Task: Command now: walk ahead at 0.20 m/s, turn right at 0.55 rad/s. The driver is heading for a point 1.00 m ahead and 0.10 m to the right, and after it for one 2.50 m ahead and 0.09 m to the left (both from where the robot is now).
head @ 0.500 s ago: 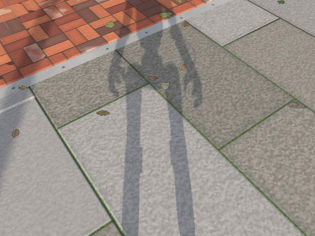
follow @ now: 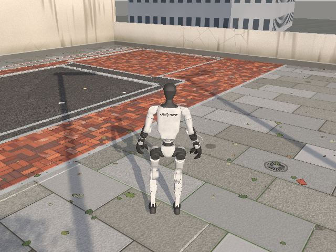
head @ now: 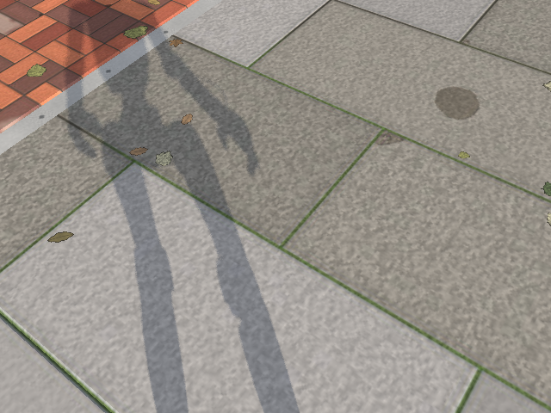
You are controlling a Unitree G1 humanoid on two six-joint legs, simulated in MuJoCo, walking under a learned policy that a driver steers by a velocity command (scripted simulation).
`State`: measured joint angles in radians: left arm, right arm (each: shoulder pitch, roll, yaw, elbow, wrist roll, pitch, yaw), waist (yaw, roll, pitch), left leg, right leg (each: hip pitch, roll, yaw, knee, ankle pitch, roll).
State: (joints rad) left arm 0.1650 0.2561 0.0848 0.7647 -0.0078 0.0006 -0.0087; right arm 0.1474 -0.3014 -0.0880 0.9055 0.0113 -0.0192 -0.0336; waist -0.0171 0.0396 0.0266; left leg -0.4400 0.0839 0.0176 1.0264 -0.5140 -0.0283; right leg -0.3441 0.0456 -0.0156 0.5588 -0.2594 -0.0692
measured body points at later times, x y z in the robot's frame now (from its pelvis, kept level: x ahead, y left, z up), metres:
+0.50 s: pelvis +0.16 +0.03 +0.01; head +0.17 +0.04 +0.46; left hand +0.31 +0.27 -0.11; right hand +0.21 -0.27 -0.09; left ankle +0.20 +0.13 -0.73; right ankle +0.06 -0.09 -0.66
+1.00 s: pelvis +0.38 -0.11 +0.00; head +0.41 -0.13 +0.45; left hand +0.62 +0.08 -0.09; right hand +0.34 -0.38 -0.13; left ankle +0.32 +0.07 -0.63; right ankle +0.41 -0.21 -0.73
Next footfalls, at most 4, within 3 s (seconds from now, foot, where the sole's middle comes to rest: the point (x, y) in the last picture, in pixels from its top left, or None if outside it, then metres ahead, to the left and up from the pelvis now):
0.38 left None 0.24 0.12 -0.77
0.88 right None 0.45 -0.22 -0.77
1.32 left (325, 324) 0.68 -0.08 -0.77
2.18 right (418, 328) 0.66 -0.31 -0.77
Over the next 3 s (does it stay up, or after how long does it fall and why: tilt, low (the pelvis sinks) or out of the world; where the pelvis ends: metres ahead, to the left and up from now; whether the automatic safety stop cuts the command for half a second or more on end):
stays up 0.73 -0.10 0.01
